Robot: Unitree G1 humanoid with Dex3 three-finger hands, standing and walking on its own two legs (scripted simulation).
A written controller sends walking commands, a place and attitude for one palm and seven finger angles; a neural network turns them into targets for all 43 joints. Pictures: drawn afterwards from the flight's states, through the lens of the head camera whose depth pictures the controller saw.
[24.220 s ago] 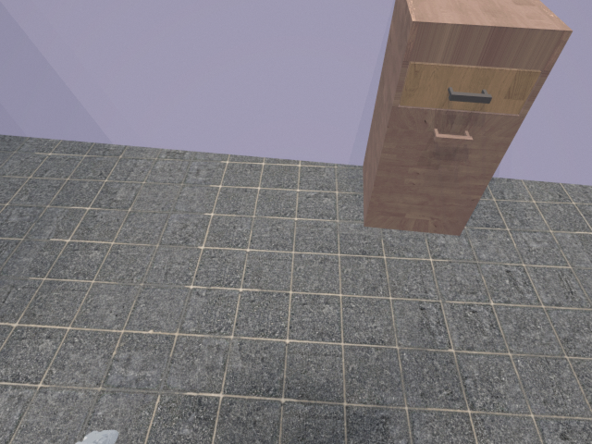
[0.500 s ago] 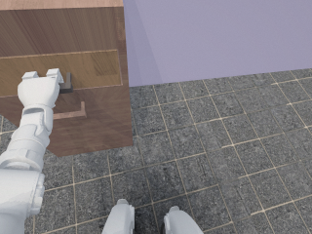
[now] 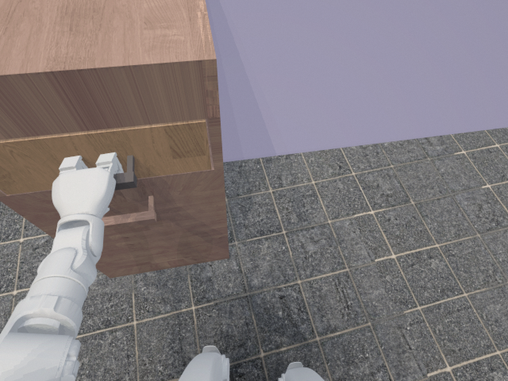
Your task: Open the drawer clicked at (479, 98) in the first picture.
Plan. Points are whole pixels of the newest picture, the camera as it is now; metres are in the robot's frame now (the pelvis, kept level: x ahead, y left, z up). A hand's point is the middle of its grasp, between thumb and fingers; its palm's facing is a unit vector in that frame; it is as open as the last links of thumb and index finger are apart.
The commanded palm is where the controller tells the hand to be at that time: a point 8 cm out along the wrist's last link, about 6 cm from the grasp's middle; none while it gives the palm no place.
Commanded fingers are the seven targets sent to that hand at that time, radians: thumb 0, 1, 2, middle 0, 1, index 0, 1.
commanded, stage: pull the drawer open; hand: left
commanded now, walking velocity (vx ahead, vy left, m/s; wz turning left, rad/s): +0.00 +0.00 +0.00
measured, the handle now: (99, 174) +0.45 +0.28 -0.01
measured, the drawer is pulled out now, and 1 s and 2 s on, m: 0.00 0.01 0.03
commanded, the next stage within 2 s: none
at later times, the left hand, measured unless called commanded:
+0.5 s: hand (100, 208) +0.40 +0.27 -0.03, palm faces -0.05 -0.07 -1.00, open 5.3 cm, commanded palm +0.37 +0.26 +0.02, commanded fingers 0.00 0.90 0.90 -0.40 -1.35 -0.40 -1.35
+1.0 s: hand (99, 213) +0.39 +0.27 -0.03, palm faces -0.04 -0.06 -1.00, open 5.4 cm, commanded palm +0.36 +0.25 +0.02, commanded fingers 0.00 0.90 0.90 -0.40 -1.35 -0.40 -1.35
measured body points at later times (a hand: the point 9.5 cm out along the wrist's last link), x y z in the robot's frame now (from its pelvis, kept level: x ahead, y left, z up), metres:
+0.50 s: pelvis +0.03 +0.01 +0.01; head +0.12 +0.02 +0.45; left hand +0.40 +0.27 +0.02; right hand +0.10 -0.26 -0.11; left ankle +0.02 +0.07 -0.67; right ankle -0.04 -0.13 -0.67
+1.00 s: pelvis +0.02 +0.01 +0.01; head +0.11 +0.02 +0.45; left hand +0.39 +0.27 +0.02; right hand +0.09 -0.26 -0.11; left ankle +0.02 +0.07 -0.67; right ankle -0.04 -0.13 -0.67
